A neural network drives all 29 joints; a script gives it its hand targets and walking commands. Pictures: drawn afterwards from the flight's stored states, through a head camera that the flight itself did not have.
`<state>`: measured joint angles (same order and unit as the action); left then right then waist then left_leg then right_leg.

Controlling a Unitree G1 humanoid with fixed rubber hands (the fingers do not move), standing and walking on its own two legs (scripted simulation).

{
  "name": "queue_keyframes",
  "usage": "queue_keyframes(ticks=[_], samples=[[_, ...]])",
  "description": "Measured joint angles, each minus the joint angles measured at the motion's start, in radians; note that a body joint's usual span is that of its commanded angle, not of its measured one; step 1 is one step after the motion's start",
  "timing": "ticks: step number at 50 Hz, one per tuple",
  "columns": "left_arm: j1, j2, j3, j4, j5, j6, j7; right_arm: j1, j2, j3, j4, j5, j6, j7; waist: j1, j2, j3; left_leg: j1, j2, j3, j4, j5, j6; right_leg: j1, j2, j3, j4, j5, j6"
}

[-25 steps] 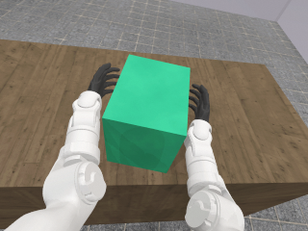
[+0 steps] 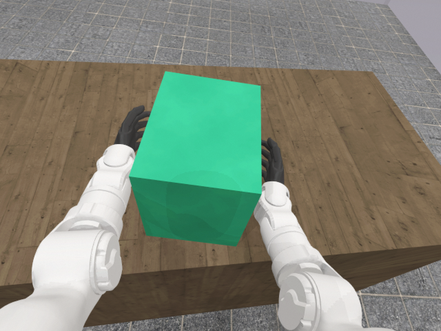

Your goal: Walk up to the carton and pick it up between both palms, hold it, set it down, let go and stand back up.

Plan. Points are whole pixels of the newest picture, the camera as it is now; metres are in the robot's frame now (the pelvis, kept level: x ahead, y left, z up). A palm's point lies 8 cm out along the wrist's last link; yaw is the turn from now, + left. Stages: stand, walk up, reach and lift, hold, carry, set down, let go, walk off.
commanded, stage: set down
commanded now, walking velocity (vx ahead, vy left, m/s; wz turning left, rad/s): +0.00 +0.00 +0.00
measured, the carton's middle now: (202, 162) +0.43 +0.01 +0.04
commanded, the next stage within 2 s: none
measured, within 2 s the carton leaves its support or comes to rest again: neither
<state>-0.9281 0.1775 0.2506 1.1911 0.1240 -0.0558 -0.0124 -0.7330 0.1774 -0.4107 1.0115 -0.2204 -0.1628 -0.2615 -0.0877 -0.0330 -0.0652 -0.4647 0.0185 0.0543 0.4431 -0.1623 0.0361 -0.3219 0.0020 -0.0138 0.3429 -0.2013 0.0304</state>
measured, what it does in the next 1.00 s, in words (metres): stands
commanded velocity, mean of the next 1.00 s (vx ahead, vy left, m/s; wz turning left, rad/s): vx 0.00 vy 0.00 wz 0.00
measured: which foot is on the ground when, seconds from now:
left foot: down 0.00-1.00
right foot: down 0.00-1.00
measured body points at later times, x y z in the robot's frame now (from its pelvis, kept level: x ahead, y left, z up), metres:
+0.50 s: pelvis -0.02 +0.00 +0.00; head +0.01 +0.04 +0.45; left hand +0.47 +0.18 +0.14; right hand +0.41 -0.18 +0.13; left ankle +0.03 +0.09 -0.74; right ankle -0.03 -0.14 -0.74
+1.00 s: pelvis -0.03 -0.01 +0.00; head -0.01 +0.03 +0.45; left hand +0.47 +0.18 +0.21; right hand +0.41 -0.17 +0.21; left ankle +0.03 +0.09 -0.74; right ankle -0.03 -0.14 -0.74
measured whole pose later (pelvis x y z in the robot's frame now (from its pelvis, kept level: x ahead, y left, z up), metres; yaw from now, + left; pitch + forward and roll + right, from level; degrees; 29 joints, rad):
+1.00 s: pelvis -0.03 -0.01 +0.00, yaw +0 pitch +7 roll -2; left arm -1.27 0.47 -0.11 1.33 -0.29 0.20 -0.04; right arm -1.09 -0.07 -0.06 0.97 0.32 0.29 -0.34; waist -0.18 -0.05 -0.12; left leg -0.42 0.03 0.04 0.41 -0.11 0.02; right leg -0.28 0.01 -0.03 0.33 -0.16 0.01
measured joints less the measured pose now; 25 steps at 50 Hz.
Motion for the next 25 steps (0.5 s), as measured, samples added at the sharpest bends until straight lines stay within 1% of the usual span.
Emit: queue_keyframes(ticks=[2, 5, 8, 11, 14, 17, 19, 22, 25], samples=[[-0.017, 0.009, -0.021, 0.057, -0.036, -0.037, 0.018, -0.008, -0.011, 0.037, 0.021, 0.04, -0.02, -0.014, -0.005, 0.012, -0.049, -0.065, 0.006, -0.003, 0.036, -0.015, -0.001, -0.058, 0.005, -0.001, 0.024, -0.008, 0.003], [-0.038, 0.023, -0.05, 0.107, -0.067, -0.065, 0.025, -0.034, -0.048, 0.097, 0.064, 0.113, -0.049, -0.029, -0.011, 0.02, -0.086, -0.106, 0.014, -0.009, 0.075, -0.036, -0.005, -0.091, 0.013, -0.006, 0.045, -0.016, 0.007], [-0.055, 0.044, -0.088, 0.128, -0.094, -0.058, 0.022, -0.07, -0.095, 0.154, 0.111, 0.199, -0.056, -0.037, -0.016, 0.017, -0.091, -0.097, 0.02, -0.013, 0.088, -0.047, -0.007, -0.077, 0.019, -0.009, 0.046, -0.013, 0.008], [-0.065, 0.071, -0.131, 0.129, -0.129, -0.039, 0.015, -0.093, -0.142, 0.206, 0.141, 0.289, -0.039, -0.04, -0.019, 0.007, -0.087, -0.072, 0.022, -0.014, 0.087, -0.05, -0.008, -0.047, 0.021, -0.011, 0.034, -0.008, 0.004], [-0.068, 0.104, -0.181, 0.111, -0.177, -0.012, 0.007, -0.099, -0.183, 0.258, 0.133, 0.378, 0.003, -0.042, -0.021, -0.005, -0.082, -0.05, 0.021, -0.012, 0.081, -0.049, -0.007, -0.021, 0.02, -0.01, 0.021, -0.007, -0.001], [-0.07, 0.139, -0.233, 0.066, -0.234, 0.028, 0.0, -0.102, -0.22, 0.304, 0.083, 0.459, 0.068, -0.043, -0.021, -0.012, -0.075, -0.035, 0.018, -0.007, 0.073, -0.041, -0.007, -0.006, 0.017, -0.006, 0.01, -0.007, -0.003], [-0.075, 0.159, -0.261, 0.034, -0.267, 0.059, -0.005, -0.11, -0.241, 0.33, 0.043, 0.5, 0.117, -0.042, -0.021, -0.012, -0.067, -0.028, 0.018, -0.004, 0.064, -0.032, -0.006, -0.002, 0.016, -0.004, 0.005, -0.001, -0.003], [-0.097, 0.182, -0.291, 0.011, -0.306, 0.101, -0.012, -0.136, -0.262, 0.354, -0.001, 0.528, 0.188, -0.037, -0.025, -0.008, -0.063, -0.021, 0.016, -0.002, 0.045, -0.013, -0.004, -0.004, 0.015, -0.002, 0.003, 0.011, -0.005], [-0.135, 0.193, -0.313, 0.031, -0.337, 0.128, -0.014, -0.173, -0.266, 0.354, -0.016, 0.522, 0.247, -0.033, -0.033, -0.006, -0.068, -0.022, 0.013, -0.001, 0.028, 0.005, -0.001, -0.014, 0.012, -0.002, 0.009, 0.017, -0.007]])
